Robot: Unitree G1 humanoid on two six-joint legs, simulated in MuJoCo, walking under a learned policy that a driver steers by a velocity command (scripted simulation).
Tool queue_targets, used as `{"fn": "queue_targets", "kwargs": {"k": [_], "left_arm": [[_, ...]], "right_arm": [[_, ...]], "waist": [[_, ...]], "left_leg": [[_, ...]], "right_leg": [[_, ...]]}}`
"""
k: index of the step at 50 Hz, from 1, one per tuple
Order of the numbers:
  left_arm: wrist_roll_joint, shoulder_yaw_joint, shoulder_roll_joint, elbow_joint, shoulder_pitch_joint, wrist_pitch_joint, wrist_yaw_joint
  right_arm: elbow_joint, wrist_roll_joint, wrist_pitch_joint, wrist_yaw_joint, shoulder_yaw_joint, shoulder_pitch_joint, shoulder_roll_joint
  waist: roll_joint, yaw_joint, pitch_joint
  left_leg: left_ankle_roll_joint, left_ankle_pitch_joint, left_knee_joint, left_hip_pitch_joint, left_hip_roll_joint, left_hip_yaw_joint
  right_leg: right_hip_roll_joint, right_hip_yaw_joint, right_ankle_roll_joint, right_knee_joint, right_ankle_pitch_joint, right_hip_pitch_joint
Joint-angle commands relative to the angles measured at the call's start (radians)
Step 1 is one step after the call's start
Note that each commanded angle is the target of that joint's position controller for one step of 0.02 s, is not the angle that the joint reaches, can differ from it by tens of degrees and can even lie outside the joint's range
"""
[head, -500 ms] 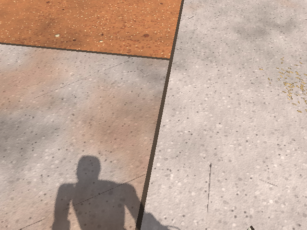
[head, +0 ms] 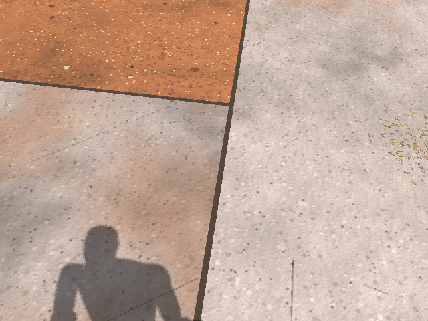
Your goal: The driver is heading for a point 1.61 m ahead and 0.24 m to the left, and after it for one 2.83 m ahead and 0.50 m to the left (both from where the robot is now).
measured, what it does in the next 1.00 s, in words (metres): walks ahead: right foot, then left foot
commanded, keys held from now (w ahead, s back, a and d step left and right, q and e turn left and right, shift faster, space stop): w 1.00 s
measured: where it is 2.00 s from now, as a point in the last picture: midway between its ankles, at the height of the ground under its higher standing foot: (211, 224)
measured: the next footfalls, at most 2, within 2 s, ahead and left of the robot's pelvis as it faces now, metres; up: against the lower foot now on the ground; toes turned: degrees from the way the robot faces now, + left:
right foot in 0.30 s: +0.36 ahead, -0.15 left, +0.00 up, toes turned -2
left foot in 0.86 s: +0.68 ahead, +0.09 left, +0.00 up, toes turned +3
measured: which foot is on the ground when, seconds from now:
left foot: down 0.00-0.32, up 0.34-0.84, down 0.86-1.00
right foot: up 0.00-0.28, down 0.30-0.88, up 0.90-1.00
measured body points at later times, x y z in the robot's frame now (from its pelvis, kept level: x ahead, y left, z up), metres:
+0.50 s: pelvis +0.28 -0.07 -0.01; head +0.30 -0.07 +0.44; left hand +0.35 +0.19 -0.14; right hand +0.34 -0.34 -0.14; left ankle +0.24 +0.09 -0.65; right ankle +0.32 -0.15 -0.75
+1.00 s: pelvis +0.57 +0.00 -0.01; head +0.60 +0.01 +0.44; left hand +0.60 +0.27 -0.16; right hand +0.69 -0.26 -0.13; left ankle +0.63 +0.08 -0.75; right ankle +0.46 -0.14 -0.65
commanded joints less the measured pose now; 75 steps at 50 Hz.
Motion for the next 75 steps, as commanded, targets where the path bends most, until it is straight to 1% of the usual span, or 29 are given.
{"fn": "queue_targets", "kwargs": {"k": [1,11,13,15,16,17,18,19,21,23,30,38,41,43,44,45,46,47,49,51,55,64,68,69,70,71,72,73,75], "left_arm": [[0.01,0.011,0.036,-0.067,-0.077,-0.002,-0.009],[-0.001,-0.017,0.037,-0.203,-0.39,-0.013,-0.049],[0.001,0.001,0.08,-0.195,-0.321,-0.017,-0.054],[-0.003,0.044,0.158,-0.113,-0.036,-0.012,-0.043],[0.011,0.064,0.232,-0.074,0.149,-0.006,-0.031],[0.026,0.067,0.275,-0.049,0.206,-0.004,-0.039],[0.019,0.04,0.181,-0.051,0.169,-0.007,-0.041],[0.015,0.027,0.141,-0.064,0.068,-0.013,-0.038],[0.032,0.011,0.091,-0.09,-0.075,-0.026,-0.045],[0.041,-0.001,0.052,-0.073,-0.091,-0.032,-0.052],[0.033,0.009,0.123,-0.025,0.037,-0.022,-0.007],[0.014,0.016,0.146,0.032,0.187,0.007,0.004],[0.014,0.026,0.168,0.03,0.165,0.024,0.009],[0.02,0.018,0.152,0.014,0.125,0.034,0.009],[0.039,0.0,0.116,-0.012,0.138,0.032,0.009],[0.032,-0.038,-0.026,-0.008,0.268,0.007,-0.005],[0.007,-0.014,0.085,-0.001,0.197,-0.017,-0.009],[-0.016,0.001,0.139,-0.036,0.098,-0.032,-0.012],[0.003,0.008,0.129,-0.049,0.022,-0.031,0.001],[0.01,0.01,0.087,-0.041,0.061,-0.004,0.002],[0.023,0.011,0.069,-0.075,-0.022,0.02,0.008],[0.027,-0.007,0.038,-0.146,-0.263,0.002,-0.022],[0.042,0.022,0.12,-0.1,-0.104,-0.011,-0.029],[0.055,0.039,0.182,-0.072,-0.016,-0.015,-0.023],[0.075,0.042,0.228,-0.062,0.055,-0.008,-0.017],[0.059,0.021,0.161,-0.05,0.082,0.007,-0.019],[0.035,0.01,0.127,-0.057,0.055,0.017,-0.025],[0.029,0.006,0.119,-0.073,-0.04,0.023,-0.023],[0.045,-0.01,0.081,-0.095,-0.175,0.028,-0.013]], "right_arm": [[-0.032,-0.006,0.001,-0.015,-0.007,0.056,-0.119],[-0.044,0.013,0.021,-0.04,-0.026,0.12,-0.173],[-0.056,0.008,0.029,-0.041,-0.037,0.092,-0.198],[-0.074,-0.003,0.045,-0.039,-0.037,0.061,-0.198],[-0.102,-0.018,0.044,-0.036,-0.021,0.069,-0.162],[-0.103,-0.005,0.019,-0.021,0.02,0.209,0.005],[-0.103,0.025,-0.012,-0.016,-0.003,0.123,-0.099],[-0.146,0.049,-0.03,-0.014,-0.02,0.012,-0.156],[-0.163,0.03,-0.032,-0.032,-0.033,-0.069,-0.164],[-0.157,0.023,-0.003,-0.035,-0.036,-0.021,-0.121],[-0.245,0.002,0.017,-0.033,-0.045,-0.248,-0.122],[-0.332,0.018,-0.001,0.008,-0.025,-0.496,-0.111],[-0.338,0.021,-0.01,0.022,-0.037,-0.449,-0.151],[-0.262,0.018,-0.011,0.014,-0.078,-0.188,-0.226],[-0.223,0.004,-0.008,0.004,-0.1,0.005,-0.305],[-0.197,0.002,-0.002,0.011,-0.108,0.054,-0.353],[-0.207,0.007,-0.004,0.012,-0.079,0.036,-0.251],[-0.225,0.008,-0.007,0.008,-0.066,-0.055,-0.213],[-0.25,-0.007,-0.011,0.012,-0.051,-0.189,-0.167],[-0.24,-0.015,-0.015,0.017,-0.042,-0.203,-0.136],[-0.208,-0.008,-0.017,-0.001,-0.054,-0.14,-0.187],[-0.146,-0.001,0.022,-0.03,-0.047,-0.027,-0.194],[-0.146,0.008,0.042,-0.039,-0.054,-0.092,-0.209],[-0.151,-0.003,0.041,-0.039,-0.048,-0.057,-0.193],[-0.146,-0.024,0.032,-0.031,-0.02,0.065,-0.104],[-0.11,-0.008,0.031,-0.025,-0.002,0.145,-0.059],[-0.11,0.015,0.039,-0.023,-0.026,0.091,-0.148],[-0.136,0.028,0.052,-0.031,-0.034,-0.002,-0.171],[-0.148,0.009,0.089,-0.056,-0.042,-0.069,-0.156]], "waist": [[0.098,0.0,0.11],[0.107,-0.022,0.171],[0.136,0.036,0.098],[0.156,0.182,-0.085],[0.046,0.229,-0.228],[-0.248,0.133,-0.399],[-0.167,0.167,-0.332],[-0.132,0.142,-0.161],[0.012,0.07,-0.044],[-0.028,0.015,-0.029],[-0.012,0.045,0.071],[-0.016,0.121,0.111],[-0.048,0.069,0.069],[-0.048,-0.063,-0.093],[0.063,-0.118,-0.251],[0.334,-0.04,-0.373],[0.227,-0.077,-0.336],[0.184,-0.062,-0.191],[0.063,-0.001,-0.055],[0.095,0.048,-0.036],[0.072,0.049,0.028],[0.102,-0.015,0.046],[0.114,0.091,-0.044],[0.043,0.107,-0.127],[-0.121,0.065,-0.282],[-0.226,0.066,-0.422],[-0.13,0.081,-0.383],[-0.082,0.066,-0.246],[-0.048,0.02,-0.104]], "left_leg": [[0.12,0.272,-0.208,0.084,0.242,-0.215],[0.108,0.385,-0.213,0.134,0.284,-0.102],[0.087,0.677,-0.1,0.19,0.296,-0.084],[0.044,0.917,0.242,0.118,0.239,-0.035],[0.016,0.596,0.569,-0.136,0.181,-0.01],[-0.04,-0.223,0.922,-0.484,-0.03,-0.071],[-0.014,-0.279,1.049,-0.591,0.005,-0.2],[0.003,-0.203,1.068,-0.665,0.056,-0.165],[0.007,-0.039,0.96,-0.56,0.149,-0.134],[0.008,-0.001,0.89,-0.462,0.186,-0.139],[-0.049,0.274,0.519,-0.624,0.201,-0.099],[-0.029,0.327,0.207,-0.618,0.13,-0.052],[0.011,0.212,0.167,-0.513,0.094,-0.031],[0.063,0.218,0.153,-0.141,0.042,0.01],[0.131,0.228,0.182,0.183,0.232,-0.208],[0.285,0.013,0.052,0.5,0.439,-0.696],[0.246,-0.087,-0.023,0.473,0.414,-0.75],[0.202,-0.036,-0.041,0.341,0.386,-0.598],[0.178,0.17,-0.099,0.063,0.32,-0.397],[0.17,0.225,-0.155,-0.045,0.275,-0.304],[0.187,0.304,-0.216,-0.08,0.266,-0.213],[0.108,0.6,-0.112,-0.005,0.21,-0.048],[0.05,0.699,0.112,0.083,0.209,-0.071],[0.007,0.593,0.272,0.019,0.141,-0.036],[-0.05,0.139,0.567,-0.263,0.053,-0.017],[-0.087,-0.44,0.784,-0.375,-0.014,-0.09],[-0.088,-0.458,0.855,-0.405,0.024,-0.158],[-0.09,-0.399,0.853,-0.463,0.059,-0.128],[-0.102,-0.282,0.746,-0.397,0.119,-0.114]], "right_leg": [[-0.058,0.007,0.029,-0.087,0.101,-0.254],[0.009,-0.031,0.012,-0.561,0.259,-0.136],[0.051,-0.052,-0.021,-0.573,0.2,-0.006],[0.101,-0.079,-0.073,-0.566,0.176,0.373],[-0.096,0.157,-0.137,-0.541,0.121,0.703],[-0.334,0.702,-0.306,-0.721,-0.162,0.979],[-0.302,0.781,-0.264,-0.831,-0.234,0.922],[-0.275,0.609,-0.215,-0.842,-0.154,0.774],[-0.207,0.37,-0.173,-0.887,0.102,0.466],[-0.158,0.261,-0.167,-0.941,0.145,0.347],[-0.128,0.128,-0.165,-1.023,0.204,0.339],[-0.168,0.075,-0.13,-0.949,0.258,0.549],[-0.198,0.076,-0.102,-0.849,0.465,0.621],[-0.122,0.013,-0.058,-0.553,0.717,0.548],[-0.057,-0.034,-0.023,-0.228,0.442,0.328],[0.136,-0.001,0.036,0.1,-0.265,-0.072],[0.09,0.134,0.014,0.216,-0.335,-0.183],[0.039,0.114,-0.003,0.226,-0.247,-0.243],[-0.046,0.076,0.002,0.127,-0.092,-0.164],[-0.08,0.08,0.008,0.058,-0.039,-0.069],[-0.097,0.061,0.047,-0.106,0.076,-0.154],[0.013,-0.014,0.049,-0.559,0.372,-0.016],[0.056,-0.011,-0.014,-0.676,0.351,0.185],[-0.007,0.031,-0.042,-0.658,0.705,0.372],[-0.227,0.252,-0.176,-0.558,1.059,0.74],[-0.355,0.436,-0.296,-0.593,1.083,0.84],[-0.307,0.415,-0.269,-0.648,0.815,0.735],[-0.27,0.35,-0.225,-0.703,0.603,0.592],[-0.208,0.259,-0.169,-0.806,0.325,0.311]]}}
Keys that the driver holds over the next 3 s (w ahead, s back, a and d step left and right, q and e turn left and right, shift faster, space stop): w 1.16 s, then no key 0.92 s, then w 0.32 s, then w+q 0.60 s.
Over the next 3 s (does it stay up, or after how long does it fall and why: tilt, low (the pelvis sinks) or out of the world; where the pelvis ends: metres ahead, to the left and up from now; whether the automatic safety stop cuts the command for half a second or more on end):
stays up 1.25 0.04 -0.01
